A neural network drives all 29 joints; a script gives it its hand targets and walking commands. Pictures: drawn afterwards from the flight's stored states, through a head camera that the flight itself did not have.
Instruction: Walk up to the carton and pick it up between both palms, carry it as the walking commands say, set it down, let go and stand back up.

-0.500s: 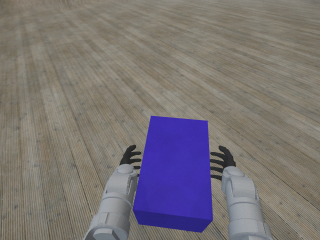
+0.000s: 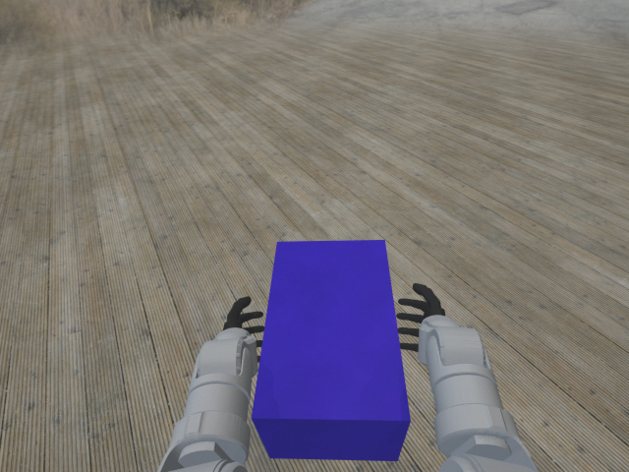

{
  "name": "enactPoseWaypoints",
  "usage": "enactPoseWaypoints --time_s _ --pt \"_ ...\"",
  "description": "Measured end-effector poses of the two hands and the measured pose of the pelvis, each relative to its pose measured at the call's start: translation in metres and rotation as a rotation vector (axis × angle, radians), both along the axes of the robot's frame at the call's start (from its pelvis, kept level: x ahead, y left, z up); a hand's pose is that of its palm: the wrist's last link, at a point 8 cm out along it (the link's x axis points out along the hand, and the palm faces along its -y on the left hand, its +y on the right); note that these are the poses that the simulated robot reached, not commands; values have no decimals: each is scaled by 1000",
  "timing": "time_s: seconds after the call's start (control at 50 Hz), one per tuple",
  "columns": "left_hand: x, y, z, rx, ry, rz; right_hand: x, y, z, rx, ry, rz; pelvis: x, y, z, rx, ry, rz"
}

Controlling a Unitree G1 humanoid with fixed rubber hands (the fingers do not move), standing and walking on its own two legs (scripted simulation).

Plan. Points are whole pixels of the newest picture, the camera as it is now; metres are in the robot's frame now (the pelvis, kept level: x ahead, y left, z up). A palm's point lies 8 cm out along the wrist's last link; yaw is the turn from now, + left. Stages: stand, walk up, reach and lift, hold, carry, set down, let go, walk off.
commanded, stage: reach and lift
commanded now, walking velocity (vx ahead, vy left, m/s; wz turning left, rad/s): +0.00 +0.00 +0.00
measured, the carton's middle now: (331, 341) +0.35 -0.02 -0.02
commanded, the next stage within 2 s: hold in 1.32 s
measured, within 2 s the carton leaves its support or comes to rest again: neither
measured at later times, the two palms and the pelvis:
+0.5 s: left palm (235, 329) +0.32 +0.12 +0.05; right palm (424, 322) +0.32 -0.15 +0.05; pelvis +0.02 +0.00 +0.00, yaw +0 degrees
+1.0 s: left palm (219, 361) +0.27 +0.14 +0.04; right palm (417, 343) +0.28 -0.13 +0.06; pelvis -0.02 +0.01 -0.01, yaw +0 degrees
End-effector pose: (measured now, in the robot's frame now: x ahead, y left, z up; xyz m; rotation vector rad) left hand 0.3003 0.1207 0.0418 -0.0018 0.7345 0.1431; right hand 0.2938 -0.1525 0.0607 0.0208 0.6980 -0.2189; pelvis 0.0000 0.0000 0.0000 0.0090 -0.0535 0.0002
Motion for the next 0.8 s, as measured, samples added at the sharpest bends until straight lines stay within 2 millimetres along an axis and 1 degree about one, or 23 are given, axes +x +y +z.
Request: enactPoseWaypoints --time_s 0.08,0.14,0.3,0.36,0.4,0.48,0.56,0.62,0.68,0.72,0.8 --pt "-4 9 -7 21 32 16 6 13 -5 -44 32 -6 -6 5 -1 -7 -18 -1" --pt "1 11 -6 50 37 19 11 19 -10 -64 37 -24 -3 9 -2 -12 -21 -1" --pt "28 6 12 86 -19 11 33 15 -1 -57 -19 -37 13 8 -1 -11 2 -2" --pt "34 4 13 93 -25 7 39 12 -1 -40 -27 -29 19 6 0 -9 14 -2" --pt "34 3 13 98 -27 0 39 9 -3 -16 -29 -15 22 4 2 -7 22 -2" --pt "28 2 7 86 -16 -14 31 2 -9 39 -25 20 24 1 4 -3 27 -1" --pt "15 5 2 91 1 -31 17 3 -13 25 -8 55 20 -1 5 -1 24 -1" --pt "6 7 7 97 -7 -25 9 5 -10 10 -10 74 13 -1 4 -1 14 -1" --pt "-3 10 16 99 -39 -18 2 8 -2 7 -40 81 5 0 4 -3 -3 -1" --pt "-10 14 19 95 -51 -8 -3 11 3 5 -56 88 -1 1 3 -5 -17 -1" --pt "-22 24 10 46 -16 28 -10 22 3 -13 -27 106 -13 3 0 -9 -52 -2"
